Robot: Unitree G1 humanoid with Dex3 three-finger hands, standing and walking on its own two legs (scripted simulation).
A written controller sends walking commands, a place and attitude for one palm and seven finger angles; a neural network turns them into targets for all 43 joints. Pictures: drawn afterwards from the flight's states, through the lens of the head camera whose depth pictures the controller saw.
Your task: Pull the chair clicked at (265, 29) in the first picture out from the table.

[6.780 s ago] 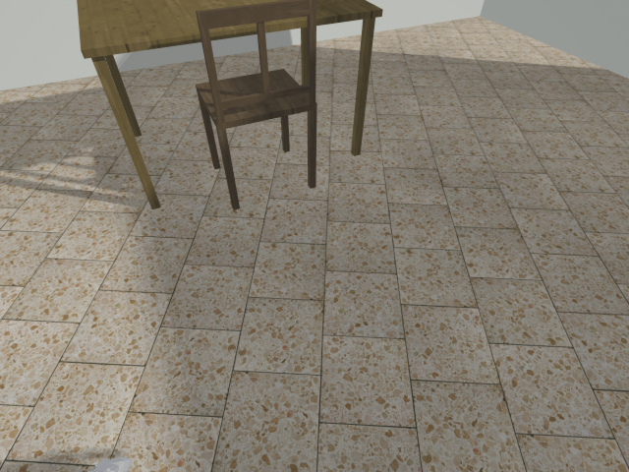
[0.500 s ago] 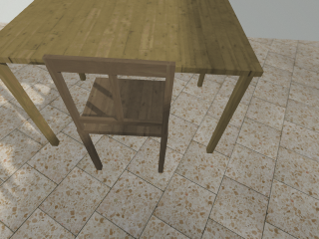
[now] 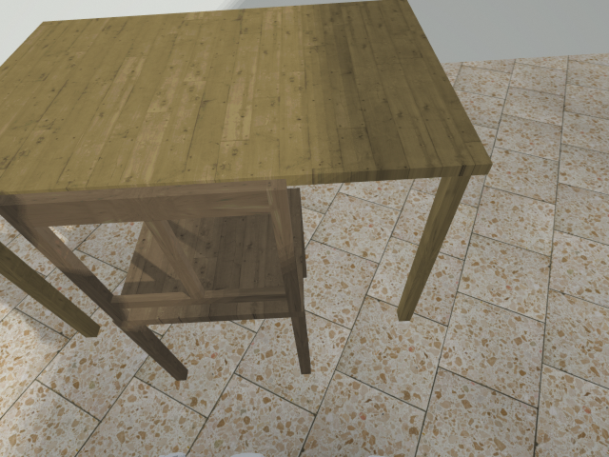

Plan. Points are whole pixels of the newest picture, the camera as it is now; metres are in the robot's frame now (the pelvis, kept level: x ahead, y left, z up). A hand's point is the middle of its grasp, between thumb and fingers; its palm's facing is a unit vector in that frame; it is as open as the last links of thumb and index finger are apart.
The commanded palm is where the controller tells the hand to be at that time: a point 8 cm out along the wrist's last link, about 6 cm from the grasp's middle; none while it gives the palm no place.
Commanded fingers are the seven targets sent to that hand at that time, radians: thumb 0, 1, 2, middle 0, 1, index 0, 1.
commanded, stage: come to a stop and stand still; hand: left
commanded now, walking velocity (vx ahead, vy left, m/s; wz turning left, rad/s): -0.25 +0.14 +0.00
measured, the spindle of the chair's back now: (179, 261) +0.45 +0.26 -0.09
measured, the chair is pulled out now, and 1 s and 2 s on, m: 0.00 0.00 0.00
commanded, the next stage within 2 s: look again from close up in 1.16 s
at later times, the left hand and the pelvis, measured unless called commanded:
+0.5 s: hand out of the picture -0.02 +0.26 -0.17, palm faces +0.07 -0.98 -0.20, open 7.4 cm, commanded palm none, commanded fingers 0.00 0.90 0.90 -0.20 -0.30 -0.20 -0.30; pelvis -0.03 +0.07 +0.01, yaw -1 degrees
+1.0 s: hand out of the picture -0.07 +0.21 -0.17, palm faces -0.01 -0.98 -0.18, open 7.3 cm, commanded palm none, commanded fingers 0.00 0.90 0.90 -0.20 -0.30 -0.20 -0.30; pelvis -0.07 +0.05 +0.01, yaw -2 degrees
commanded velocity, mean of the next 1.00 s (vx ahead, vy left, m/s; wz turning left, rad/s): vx -0.01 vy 0.01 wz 0.00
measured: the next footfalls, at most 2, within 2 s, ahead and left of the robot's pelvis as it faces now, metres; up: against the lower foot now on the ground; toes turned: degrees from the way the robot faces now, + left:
left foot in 0.28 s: +0.00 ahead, +0.16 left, +0.00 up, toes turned +1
right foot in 0.62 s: -0.05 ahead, -0.05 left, +0.00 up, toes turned -2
